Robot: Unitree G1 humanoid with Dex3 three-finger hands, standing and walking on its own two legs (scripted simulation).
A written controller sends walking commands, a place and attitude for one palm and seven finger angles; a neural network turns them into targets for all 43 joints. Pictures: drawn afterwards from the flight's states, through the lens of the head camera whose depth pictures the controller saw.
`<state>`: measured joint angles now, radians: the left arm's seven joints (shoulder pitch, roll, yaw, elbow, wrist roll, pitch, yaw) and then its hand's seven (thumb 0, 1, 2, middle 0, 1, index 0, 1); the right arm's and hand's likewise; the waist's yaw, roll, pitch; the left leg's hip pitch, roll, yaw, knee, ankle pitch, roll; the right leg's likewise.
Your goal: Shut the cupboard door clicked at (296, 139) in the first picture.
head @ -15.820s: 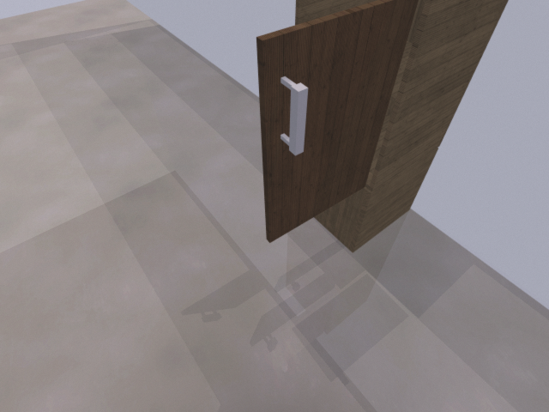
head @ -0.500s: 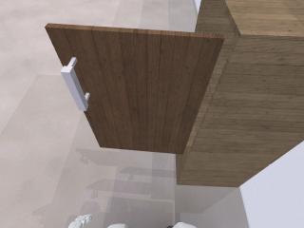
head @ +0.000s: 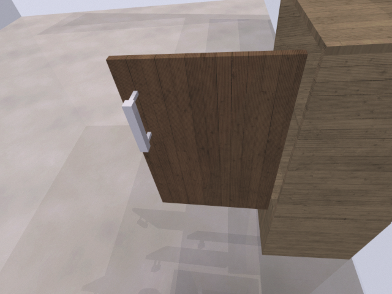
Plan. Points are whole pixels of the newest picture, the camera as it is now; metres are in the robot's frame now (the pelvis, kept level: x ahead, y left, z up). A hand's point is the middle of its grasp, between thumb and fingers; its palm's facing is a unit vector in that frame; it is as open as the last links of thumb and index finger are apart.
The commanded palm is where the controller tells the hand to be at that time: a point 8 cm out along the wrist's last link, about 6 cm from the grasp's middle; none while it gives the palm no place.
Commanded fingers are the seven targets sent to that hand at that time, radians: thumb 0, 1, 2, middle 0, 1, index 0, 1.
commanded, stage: come to a stop and stand still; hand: left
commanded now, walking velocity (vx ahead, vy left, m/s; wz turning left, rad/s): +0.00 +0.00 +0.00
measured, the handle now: (140, 122) +0.47 +0.18 +0.11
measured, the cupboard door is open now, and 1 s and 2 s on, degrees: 87 87 87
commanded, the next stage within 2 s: look again from close up in 1.02 s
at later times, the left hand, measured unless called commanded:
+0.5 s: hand out of the picture +0.11 +0.16 -0.15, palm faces +0.00 -0.97 -0.25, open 7.3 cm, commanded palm none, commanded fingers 0.00 0.90 0.90 -0.20 -0.30 -0.20 -0.30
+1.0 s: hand out of the picture +0.11 +0.14 -0.16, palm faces +0.04 -0.97 -0.23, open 7.3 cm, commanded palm none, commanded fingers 0.00 0.90 0.90 -0.20 -0.30 -0.20 -0.30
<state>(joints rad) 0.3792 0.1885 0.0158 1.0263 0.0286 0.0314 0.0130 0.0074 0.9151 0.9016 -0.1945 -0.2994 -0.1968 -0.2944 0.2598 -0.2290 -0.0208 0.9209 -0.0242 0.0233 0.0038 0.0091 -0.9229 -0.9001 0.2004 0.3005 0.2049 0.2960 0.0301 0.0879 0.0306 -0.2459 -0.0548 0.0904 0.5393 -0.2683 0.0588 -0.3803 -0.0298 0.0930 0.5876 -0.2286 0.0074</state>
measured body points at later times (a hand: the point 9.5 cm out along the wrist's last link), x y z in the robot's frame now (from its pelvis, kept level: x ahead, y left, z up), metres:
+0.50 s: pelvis +0.06 -0.03 +0.01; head +0.08 -0.05 +0.46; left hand +0.11 +0.22 -0.13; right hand +0.06 -0.26 -0.16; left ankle +0.02 +0.08 -0.73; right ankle +0.09 -0.14 -0.73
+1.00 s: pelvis +0.08 -0.04 +0.01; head +0.11 -0.05 +0.46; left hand +0.11 +0.19 -0.14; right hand +0.11 -0.27 -0.15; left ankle +0.02 +0.08 -0.73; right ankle +0.09 -0.14 -0.73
